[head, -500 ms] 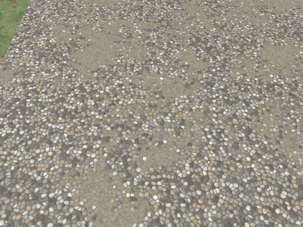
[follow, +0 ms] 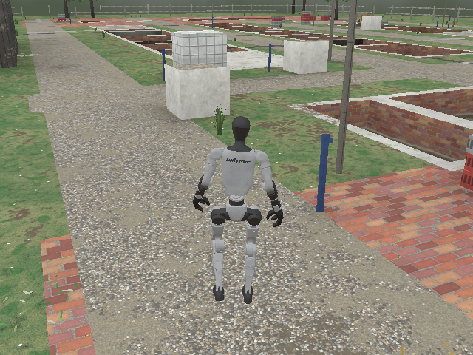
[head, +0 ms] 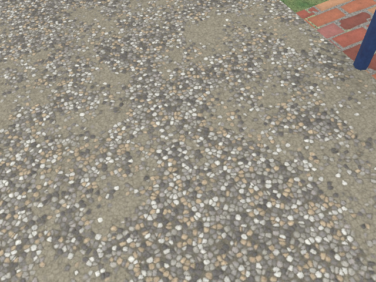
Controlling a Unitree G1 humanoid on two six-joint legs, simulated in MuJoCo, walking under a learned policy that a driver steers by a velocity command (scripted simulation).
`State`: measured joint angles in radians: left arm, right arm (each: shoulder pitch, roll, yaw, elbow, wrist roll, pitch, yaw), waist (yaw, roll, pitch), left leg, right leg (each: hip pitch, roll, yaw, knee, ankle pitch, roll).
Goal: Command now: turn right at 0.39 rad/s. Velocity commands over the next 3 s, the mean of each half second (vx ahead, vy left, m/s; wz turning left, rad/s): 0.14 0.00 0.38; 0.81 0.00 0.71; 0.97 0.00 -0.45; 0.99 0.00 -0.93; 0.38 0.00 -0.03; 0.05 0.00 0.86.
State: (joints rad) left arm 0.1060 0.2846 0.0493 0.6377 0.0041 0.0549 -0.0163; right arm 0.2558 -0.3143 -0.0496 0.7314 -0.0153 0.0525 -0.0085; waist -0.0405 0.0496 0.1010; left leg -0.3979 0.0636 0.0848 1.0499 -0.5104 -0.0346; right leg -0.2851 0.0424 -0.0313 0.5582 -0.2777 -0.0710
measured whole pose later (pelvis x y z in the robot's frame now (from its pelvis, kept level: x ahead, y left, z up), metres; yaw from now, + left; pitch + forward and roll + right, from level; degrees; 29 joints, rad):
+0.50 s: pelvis +0.04 +0.03 +0.00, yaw +17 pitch +1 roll -1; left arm 0.19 0.32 0.06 0.74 0.04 0.02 -0.01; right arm 0.34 -0.29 -0.06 0.76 -0.01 0.02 0.05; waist -0.03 -0.06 0.00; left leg -0.18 -0.05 0.03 0.55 -0.40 0.11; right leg -0.36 -0.02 -0.09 0.90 -0.45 -0.01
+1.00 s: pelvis +0.35 +0.15 +0.00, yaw +38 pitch +2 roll -2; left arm 0.28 0.30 0.05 0.78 0.05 -0.07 -0.01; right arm 0.28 -0.32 -0.04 0.81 -0.03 -0.07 0.04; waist 0.00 0.04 0.01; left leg -0.39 -0.05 -0.08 1.26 -0.29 0.12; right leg -0.32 0.04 -0.05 0.55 -0.27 -0.03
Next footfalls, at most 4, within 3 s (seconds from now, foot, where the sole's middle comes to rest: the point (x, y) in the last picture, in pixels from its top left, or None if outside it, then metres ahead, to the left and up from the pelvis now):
0.42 left None -0.01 0.09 -0.77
0.84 right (177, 271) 0.46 0.10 -0.77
1.28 left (58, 235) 0.62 0.54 -0.77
1.72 right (79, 135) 1.08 0.53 -0.77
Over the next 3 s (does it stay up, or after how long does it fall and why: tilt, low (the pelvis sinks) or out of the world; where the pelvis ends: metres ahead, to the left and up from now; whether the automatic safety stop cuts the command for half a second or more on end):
stays up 1.40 0.59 -0.01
